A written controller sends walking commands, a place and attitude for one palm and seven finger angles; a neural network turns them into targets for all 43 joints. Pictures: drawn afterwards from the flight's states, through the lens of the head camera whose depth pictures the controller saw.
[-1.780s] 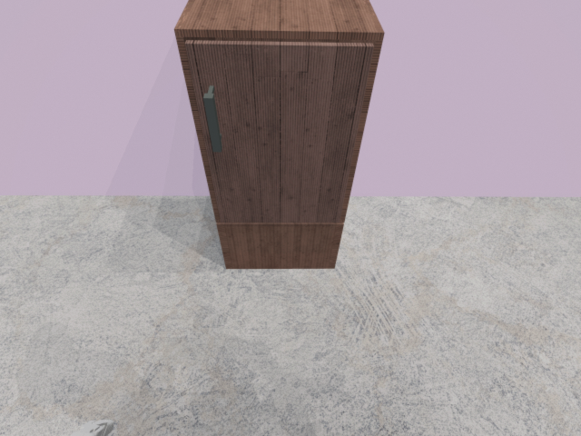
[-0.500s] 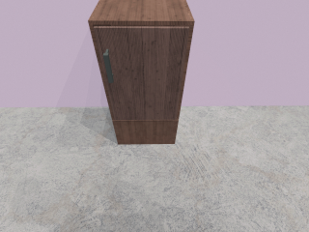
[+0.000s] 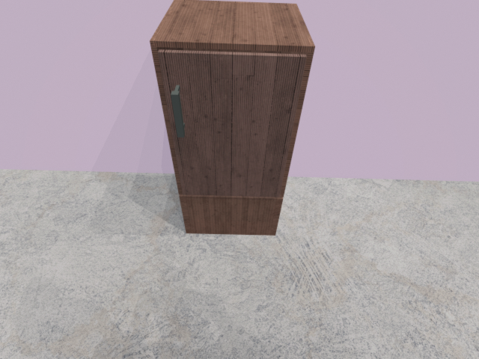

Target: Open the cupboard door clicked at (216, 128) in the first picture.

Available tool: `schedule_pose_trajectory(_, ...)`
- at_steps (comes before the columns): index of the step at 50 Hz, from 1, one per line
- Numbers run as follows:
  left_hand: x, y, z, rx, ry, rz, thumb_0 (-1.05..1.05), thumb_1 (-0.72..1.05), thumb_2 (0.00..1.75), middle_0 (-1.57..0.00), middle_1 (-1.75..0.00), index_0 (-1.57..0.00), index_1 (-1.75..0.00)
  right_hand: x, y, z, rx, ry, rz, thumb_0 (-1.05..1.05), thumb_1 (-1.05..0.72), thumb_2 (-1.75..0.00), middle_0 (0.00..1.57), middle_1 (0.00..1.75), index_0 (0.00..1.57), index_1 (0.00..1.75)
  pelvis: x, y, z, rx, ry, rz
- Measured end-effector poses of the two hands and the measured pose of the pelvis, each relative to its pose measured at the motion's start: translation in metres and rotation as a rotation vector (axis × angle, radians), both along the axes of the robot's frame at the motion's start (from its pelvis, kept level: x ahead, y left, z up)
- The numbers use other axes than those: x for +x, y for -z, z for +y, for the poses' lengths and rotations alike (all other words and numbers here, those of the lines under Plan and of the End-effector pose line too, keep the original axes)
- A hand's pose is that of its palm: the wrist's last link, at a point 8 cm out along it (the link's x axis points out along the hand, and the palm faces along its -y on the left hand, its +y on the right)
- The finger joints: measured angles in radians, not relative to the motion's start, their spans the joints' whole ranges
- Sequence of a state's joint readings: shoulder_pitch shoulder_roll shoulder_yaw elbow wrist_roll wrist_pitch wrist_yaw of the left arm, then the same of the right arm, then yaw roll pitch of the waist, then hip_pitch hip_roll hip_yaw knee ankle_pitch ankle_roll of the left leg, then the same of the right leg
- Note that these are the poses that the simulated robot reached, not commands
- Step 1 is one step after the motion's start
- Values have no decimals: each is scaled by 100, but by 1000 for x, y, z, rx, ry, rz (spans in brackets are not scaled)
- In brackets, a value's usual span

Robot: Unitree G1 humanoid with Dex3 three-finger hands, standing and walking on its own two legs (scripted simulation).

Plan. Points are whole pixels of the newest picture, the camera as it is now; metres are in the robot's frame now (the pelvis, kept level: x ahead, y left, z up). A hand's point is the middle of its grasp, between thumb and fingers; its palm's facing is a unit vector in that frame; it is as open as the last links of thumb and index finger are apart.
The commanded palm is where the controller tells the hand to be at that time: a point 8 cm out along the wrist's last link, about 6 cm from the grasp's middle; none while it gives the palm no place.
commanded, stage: take the last steps up to it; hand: left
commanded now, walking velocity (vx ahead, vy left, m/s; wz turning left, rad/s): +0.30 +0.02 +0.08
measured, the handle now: (179, 111) +0.79 +0.23 -0.02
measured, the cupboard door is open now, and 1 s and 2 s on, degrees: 0 0 0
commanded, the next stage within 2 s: come to a stop and stand still in 0.52 s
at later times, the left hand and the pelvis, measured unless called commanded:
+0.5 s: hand (166, 313) +0.26 +0.17 -0.18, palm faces +0.03 -0.98 -0.21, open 7.3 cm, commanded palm none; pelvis +0.16 -0.01 -0.02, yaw +2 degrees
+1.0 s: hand (156, 329) +0.22 +0.19 -0.18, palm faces +0.09 -0.97 -0.21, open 7.4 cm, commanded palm none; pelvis +0.23 +0.00 +0.00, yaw +1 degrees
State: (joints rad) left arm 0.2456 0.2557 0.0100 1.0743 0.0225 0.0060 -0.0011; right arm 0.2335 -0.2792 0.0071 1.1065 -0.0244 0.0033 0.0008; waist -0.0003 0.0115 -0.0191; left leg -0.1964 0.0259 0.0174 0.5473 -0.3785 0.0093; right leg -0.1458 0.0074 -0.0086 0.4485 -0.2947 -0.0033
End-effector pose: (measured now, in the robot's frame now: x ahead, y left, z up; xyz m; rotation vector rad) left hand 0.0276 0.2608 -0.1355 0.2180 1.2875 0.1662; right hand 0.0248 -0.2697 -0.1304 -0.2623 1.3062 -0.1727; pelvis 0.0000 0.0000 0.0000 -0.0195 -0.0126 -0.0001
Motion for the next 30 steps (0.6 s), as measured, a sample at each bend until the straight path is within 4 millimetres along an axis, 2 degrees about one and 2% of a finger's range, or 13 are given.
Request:
schedule_pose_trajectory(5,-21,20,-3,-64,-44,120,0,90,90,-20,-30,-20,-30,-13,8,36,30,48,55,0,-91,-90,20,30,20,29,27,7,17,13,11,-2)
schedule_pose_trajectory(8,-13,19,-7,-82,-30,177,0,90,90,-20,-30,-20,-30,-31,7,58,54,104,100,0,-91,-90,20,30,20,29,42,4,21,17,15,-1)
schedule_pose_trajectory(11,16,16,-12,-97,-23,157,0,90,90,-20,-30,-20,-30,-52,2,78,88,147,192,0,-91,-90,20,30,20,29,58,0,21,18,10,0)
schedule_pose_trajectory(14,59,12,-17,-97,-9,104,1,91,90,-20,-30,-20,-30,-67,-3,93,121,184,290,0,-91,-90,20,30,20,29,76,-1,18,19,5,1)
schedule_pose_trajectory(17,108,10,-18,-75,11,43,1,93,90,-20,-30,-20,-30,-72,-4,100,150,214,367,0,-91,-90,20,30,20,30,96,1,13,23,3,-2)
schedule_pose_trajectory(19,144,9,-22,-64,29,-7,1,93,90,-20,-30,-20,-30,-68,-2,100,165,231,406,0,-90,-90,20,30,20,30,112,5,7,24,3,-6)
schedule_pose_trajectory(22,192,14,-31,-44,40,-102,1,93,90,-20,-30,-20,-30,-50,11,89,179,237,440,0,-90,-90,21,30,20,30,140,18,-5,32,-15,-16)
schedule_pose_trajectory(24,212,16,-36,-35,20,-158,0,92,90,-20,-30,-20,-30,-26,20,77,176,219,429,0,-90,-90,21,30,20,30,152,24,-11,23,-32,-26)
schedule_pose_trajectory(26,219,13,-40,-40,-3,-174,0,92,90,-20,-30,-20,-30,11,26,62,157,189,373,0,-91,-90,20,30,20,30,162,22,-13,11,-44,-33)
schedule_pose_trajectory(30,218,9,-45,-43,-52,-137,-1,93,90,-20,-30,-20,-30,107,25,39,112,119,176,0,-91,-90,20,30,20,29,182,11,-13,-4,-61,-22)
